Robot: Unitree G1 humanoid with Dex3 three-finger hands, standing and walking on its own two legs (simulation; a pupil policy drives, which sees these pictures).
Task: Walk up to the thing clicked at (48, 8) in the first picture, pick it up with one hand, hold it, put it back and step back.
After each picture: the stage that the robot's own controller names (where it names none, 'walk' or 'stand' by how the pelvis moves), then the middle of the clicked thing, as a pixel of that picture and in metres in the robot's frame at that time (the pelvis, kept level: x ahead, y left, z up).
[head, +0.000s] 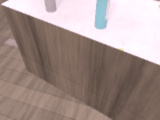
stand; out of the picture +0.98 +0.22 +0.09
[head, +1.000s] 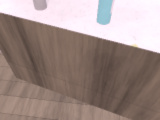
walk; out of the picture +0.86 +0.23 +0.13
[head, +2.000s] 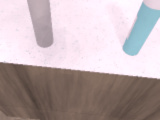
stand; (41, 17) +0.54 +0.17 +0.12
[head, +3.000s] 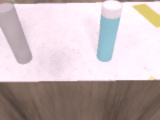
stand; (15, 37) +0.52 +0.28 +0.10
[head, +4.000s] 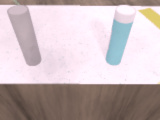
stand; (27, 39) +0.52 +0.24 +0.09
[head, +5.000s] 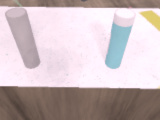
stand; (25, 41) +0.51 +0.24 +0.09
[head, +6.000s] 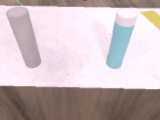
stand; (26, 41) +0.51 +0.24 +0.09
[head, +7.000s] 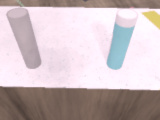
stand; (26, 41) +0.50 +0.24 +0.09
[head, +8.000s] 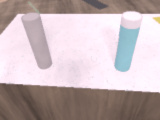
rise first; (38, 43) +0.52 +0.24 +0.09
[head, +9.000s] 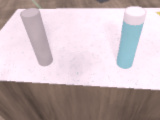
go down; (38, 40) +0.52 +0.23 +0.09
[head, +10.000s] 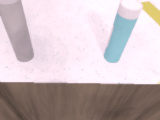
go down; (18, 32) +0.51 +0.21 +0.10
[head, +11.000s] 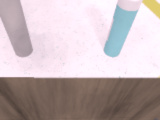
go down; (15, 26) +0.52 +0.22 +0.12
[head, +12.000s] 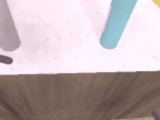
close in; out of the picture +0.51 +0.23 +0.15
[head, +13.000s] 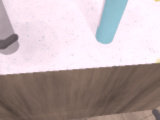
lift; out of the picture +0.50 +0.22 +0.15
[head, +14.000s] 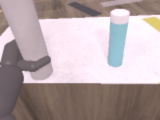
lift; (30, 38) +0.34 +0.15 +0.27
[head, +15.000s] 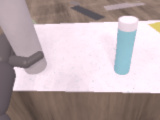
hold; (21, 33) +0.32 +0.17 +0.30
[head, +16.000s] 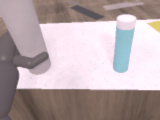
hold; (26, 33) +0.32 +0.15 +0.31
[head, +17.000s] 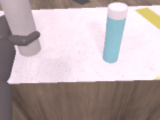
crouch; (19, 15) +0.43 +0.17 +0.27
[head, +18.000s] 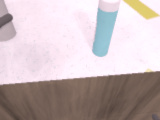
lower; out of the picture +0.51 +0.22 +0.26
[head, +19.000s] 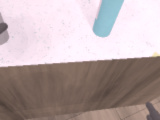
lower; out of the picture +0.52 +0.23 +0.16
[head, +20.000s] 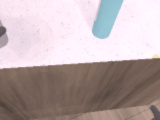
lower; out of the picture +0.51 +0.24 +0.16
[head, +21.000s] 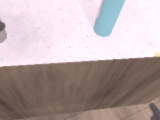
lower; out of the picture +0.52 +0.24 +0.16
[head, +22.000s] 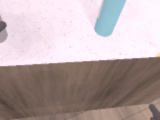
rest; out of the picture +0.52 +0.24 +0.16
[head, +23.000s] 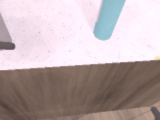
open; out of the picture +0.50 +0.23 +0.16
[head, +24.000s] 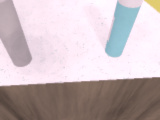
sink last; (11, 34) +0.47 +0.22 +0.14
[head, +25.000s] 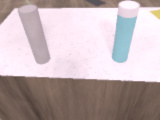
stand; (36, 37) +0.53 +0.24 +0.12
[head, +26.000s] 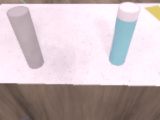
stand; (28, 41) +0.49 +0.23 +0.10
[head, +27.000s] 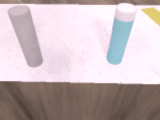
stand; (28, 40) +0.51 +0.23 +0.10
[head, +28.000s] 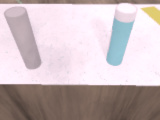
stand; (25, 41) +0.49 +0.23 +0.10
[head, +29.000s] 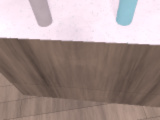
walk; out of the picture +0.65 +0.20 +0.11
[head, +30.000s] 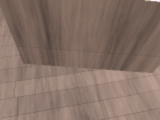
walk; out of the picture +1.03 +0.14 +0.12
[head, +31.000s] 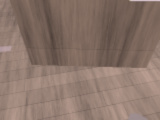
stand; out of the picture +1.26 +0.24 +0.11
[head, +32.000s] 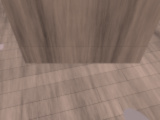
stand; out of the picture +1.25 +0.26 +0.09
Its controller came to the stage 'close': yes
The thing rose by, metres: 0.21
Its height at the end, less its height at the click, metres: +0.00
